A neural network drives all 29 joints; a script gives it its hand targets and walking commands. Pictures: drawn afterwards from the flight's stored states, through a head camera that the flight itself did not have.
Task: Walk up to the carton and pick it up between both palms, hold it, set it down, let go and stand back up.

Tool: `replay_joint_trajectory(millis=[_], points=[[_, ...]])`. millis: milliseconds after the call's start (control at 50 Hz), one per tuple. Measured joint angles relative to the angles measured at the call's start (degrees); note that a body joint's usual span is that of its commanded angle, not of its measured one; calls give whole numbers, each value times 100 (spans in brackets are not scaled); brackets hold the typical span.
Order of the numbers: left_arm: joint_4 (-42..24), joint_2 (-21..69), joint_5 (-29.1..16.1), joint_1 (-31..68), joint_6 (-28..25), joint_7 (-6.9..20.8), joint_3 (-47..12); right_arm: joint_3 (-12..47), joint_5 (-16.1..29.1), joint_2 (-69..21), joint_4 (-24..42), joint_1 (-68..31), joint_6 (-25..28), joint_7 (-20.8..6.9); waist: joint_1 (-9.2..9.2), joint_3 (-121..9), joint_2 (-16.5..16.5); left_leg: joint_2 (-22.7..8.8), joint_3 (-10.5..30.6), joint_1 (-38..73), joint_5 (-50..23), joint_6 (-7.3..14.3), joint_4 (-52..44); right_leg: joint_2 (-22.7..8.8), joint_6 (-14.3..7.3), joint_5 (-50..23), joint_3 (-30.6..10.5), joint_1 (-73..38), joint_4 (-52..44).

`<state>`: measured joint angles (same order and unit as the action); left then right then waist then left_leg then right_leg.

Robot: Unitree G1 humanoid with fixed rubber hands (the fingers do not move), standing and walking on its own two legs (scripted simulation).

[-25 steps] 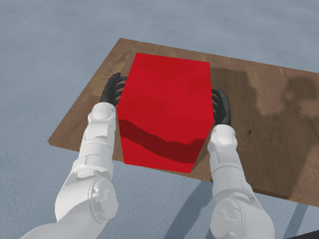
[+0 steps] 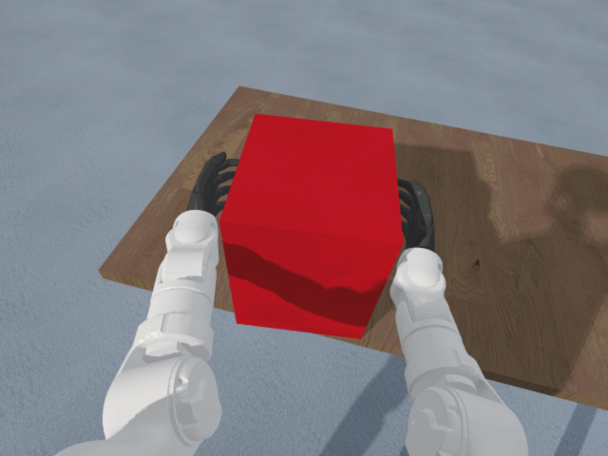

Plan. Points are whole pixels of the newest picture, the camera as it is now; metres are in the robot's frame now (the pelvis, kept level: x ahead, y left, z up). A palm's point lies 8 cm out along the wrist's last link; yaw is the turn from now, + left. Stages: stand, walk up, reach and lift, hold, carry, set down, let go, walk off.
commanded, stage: reach and lift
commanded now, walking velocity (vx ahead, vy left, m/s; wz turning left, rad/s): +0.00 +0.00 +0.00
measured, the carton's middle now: (310, 231) +0.43 +0.00 +0.05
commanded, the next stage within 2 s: none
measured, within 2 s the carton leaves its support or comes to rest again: leaves its support in 0.16 s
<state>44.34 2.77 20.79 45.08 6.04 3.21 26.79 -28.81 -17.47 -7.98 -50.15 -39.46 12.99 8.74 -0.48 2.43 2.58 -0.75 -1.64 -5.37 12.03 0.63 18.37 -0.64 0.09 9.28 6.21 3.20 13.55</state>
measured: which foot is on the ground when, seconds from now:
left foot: down 0.00-1.00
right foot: down 0.00-1.00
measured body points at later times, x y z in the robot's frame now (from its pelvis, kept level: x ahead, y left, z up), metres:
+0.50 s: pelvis -0.02 +0.00 +0.00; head -0.05 +0.04 +0.45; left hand +0.42 +0.13 +0.20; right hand +0.38 -0.16 +0.18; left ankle -0.02 +0.11 -0.75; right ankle -0.02 -0.12 -0.75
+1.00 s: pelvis -0.02 +0.00 +0.00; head -0.05 +0.04 +0.45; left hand +0.40 +0.13 +0.18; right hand +0.38 -0.16 +0.18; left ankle -0.02 +0.11 -0.75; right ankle -0.02 -0.12 -0.75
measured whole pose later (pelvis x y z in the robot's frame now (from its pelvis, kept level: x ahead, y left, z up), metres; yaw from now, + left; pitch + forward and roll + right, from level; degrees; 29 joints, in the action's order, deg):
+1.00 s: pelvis -0.02 +0.00 +0.00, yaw +0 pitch -7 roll -1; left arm 32.1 0.1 17.5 46.6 24.3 -1.0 17.3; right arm -10.7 3.4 0.7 -48.9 -44.3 1.2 10.5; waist -4.2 2.0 4.7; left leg -1.5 -1.8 -1.1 12.3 0.3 20.2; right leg -0.1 -0.3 8.9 6.8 -1.9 13.9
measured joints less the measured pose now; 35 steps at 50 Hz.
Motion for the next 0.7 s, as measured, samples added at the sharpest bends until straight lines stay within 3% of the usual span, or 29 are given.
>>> replay_joint_trajectory(millis=[320,400,500,600,700], points=[[-373,-107,-149,-12,803,-165,-396,568,703,235,-93,-95,-485,65,-120,7,130,3,16,256,-134,-3,-51,-7,-17,-122,52,-279,-62],[90,-192,-272,390,585,-240,-380,31,435,191,-199,-343,-324,-39,-181,-368,164,17,-6,60,-181,2,-51,-31,-19,-117,44,-34,37],[395,-279,123,1085,734,-94,-40,-230,294,291,-253,-861,-585,-85,-174,-133,228,26,-124,416,-203,20,-160,-48,-8,-90,-61,-269,102],[107,-237,365,1098,1069,-7,96,-61,480,319,-235,-923,-798,-126,-174,53,262,30,-177,547,-204,30,-202,-53,6,-88,-101,-374,86],[-357,-141,212,547,1114,-111,-200,338,790,351,-231,-651,-688,-52,-138,113,241,-13,-174,475,-107,21,-69,-13,8,-107,-88,-401,6]])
